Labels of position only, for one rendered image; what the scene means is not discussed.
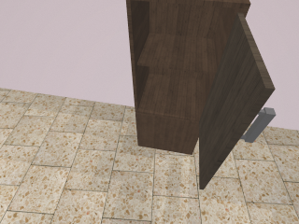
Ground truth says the handle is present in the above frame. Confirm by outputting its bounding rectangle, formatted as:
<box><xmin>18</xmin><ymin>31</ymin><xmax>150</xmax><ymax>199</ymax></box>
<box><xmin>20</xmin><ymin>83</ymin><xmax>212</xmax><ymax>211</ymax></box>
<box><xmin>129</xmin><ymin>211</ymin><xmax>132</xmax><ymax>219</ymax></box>
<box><xmin>240</xmin><ymin>107</ymin><xmax>276</xmax><ymax>143</ymax></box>

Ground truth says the cupboard door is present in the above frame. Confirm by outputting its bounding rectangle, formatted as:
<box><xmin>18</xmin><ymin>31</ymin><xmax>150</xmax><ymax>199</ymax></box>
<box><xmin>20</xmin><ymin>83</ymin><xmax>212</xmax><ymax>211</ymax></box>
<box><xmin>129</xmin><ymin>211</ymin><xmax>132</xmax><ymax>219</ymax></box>
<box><xmin>199</xmin><ymin>12</ymin><xmax>275</xmax><ymax>190</ymax></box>

